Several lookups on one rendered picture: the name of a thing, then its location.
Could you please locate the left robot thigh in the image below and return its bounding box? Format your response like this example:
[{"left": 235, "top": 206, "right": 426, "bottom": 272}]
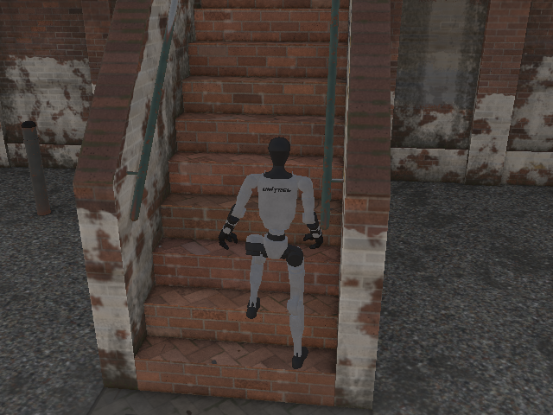
[{"left": 245, "top": 234, "right": 266, "bottom": 264}]

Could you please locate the robot left upper arm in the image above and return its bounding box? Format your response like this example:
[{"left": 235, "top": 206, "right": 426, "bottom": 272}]
[{"left": 231, "top": 174, "right": 261, "bottom": 219}]

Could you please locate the right robot forearm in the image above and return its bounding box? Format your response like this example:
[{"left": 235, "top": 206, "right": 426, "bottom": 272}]
[{"left": 307, "top": 212, "right": 321, "bottom": 238}]

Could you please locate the robot right upper arm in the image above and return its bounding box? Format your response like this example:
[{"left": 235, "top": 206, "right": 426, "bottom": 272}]
[{"left": 296, "top": 176, "right": 315, "bottom": 224}]

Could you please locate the left robot hand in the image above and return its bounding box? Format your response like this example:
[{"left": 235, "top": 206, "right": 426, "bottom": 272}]
[{"left": 218, "top": 229, "right": 238, "bottom": 250}]

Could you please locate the right robot hand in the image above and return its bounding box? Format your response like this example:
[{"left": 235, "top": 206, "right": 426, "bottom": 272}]
[{"left": 303, "top": 232, "right": 323, "bottom": 249}]

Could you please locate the left robot forearm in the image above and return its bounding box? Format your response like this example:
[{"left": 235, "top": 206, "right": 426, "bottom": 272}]
[{"left": 222, "top": 204, "right": 239, "bottom": 234}]

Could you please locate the right robot thigh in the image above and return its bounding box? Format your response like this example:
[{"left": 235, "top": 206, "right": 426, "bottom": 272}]
[{"left": 286, "top": 244, "right": 305, "bottom": 316}]

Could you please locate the robot thigh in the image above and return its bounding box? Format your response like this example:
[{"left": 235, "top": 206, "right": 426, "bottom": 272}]
[
  {"left": 286, "top": 244, "right": 305, "bottom": 316},
  {"left": 245, "top": 234, "right": 266, "bottom": 264}
]

